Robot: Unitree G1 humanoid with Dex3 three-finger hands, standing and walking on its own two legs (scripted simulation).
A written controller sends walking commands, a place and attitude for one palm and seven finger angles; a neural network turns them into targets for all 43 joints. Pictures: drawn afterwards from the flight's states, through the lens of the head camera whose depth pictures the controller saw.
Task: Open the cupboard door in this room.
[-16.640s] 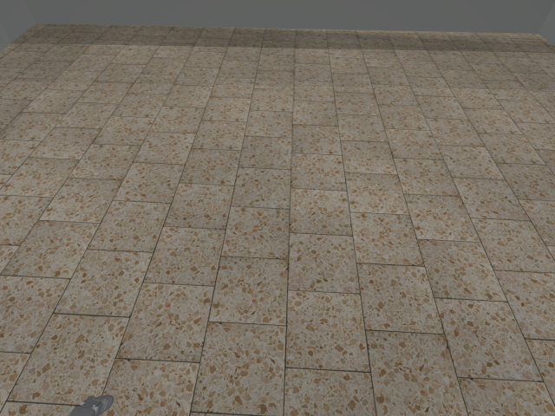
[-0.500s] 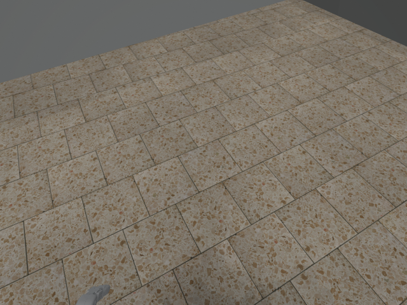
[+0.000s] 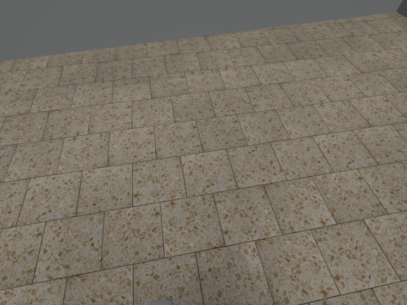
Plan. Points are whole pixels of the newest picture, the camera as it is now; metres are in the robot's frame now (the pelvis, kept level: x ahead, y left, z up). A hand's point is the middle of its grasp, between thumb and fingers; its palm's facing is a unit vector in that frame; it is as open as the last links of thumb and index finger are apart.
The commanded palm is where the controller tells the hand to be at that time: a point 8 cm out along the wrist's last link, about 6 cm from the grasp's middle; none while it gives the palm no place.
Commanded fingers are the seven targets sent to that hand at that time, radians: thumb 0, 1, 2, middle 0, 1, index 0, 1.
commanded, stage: turn or walk to find it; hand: left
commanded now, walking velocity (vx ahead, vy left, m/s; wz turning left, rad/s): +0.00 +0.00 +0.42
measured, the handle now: out of the picture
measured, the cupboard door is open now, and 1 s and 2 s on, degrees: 0 0 0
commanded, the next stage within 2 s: none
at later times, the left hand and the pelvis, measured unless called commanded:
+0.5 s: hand out of the picture +0.04 +0.26 -0.16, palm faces +0.21 -0.95 -0.25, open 7.4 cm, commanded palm none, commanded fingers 0.00 0.90 0.90 -0.20 -0.30 -0.20 -0.30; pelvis -0.03 +0.04 +0.00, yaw +10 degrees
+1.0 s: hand out of the picture -0.09 +0.16 -0.15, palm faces +0.45 -0.85 -0.27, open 7.3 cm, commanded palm none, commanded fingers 0.00 0.90 0.90 -0.20 -0.30 -0.20 -0.30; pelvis -0.05 -0.03 +0.00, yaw +25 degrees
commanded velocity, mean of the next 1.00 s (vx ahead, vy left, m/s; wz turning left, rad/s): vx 0.00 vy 0.00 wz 0.42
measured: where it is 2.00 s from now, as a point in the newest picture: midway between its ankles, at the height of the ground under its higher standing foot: outside the picture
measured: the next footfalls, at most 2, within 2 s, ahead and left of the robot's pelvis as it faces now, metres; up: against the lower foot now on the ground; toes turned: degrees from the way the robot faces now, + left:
left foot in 0.08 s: +0.01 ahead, +0.13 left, +0.00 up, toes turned +6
right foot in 0.64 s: +0.03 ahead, -0.09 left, +0.00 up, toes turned +12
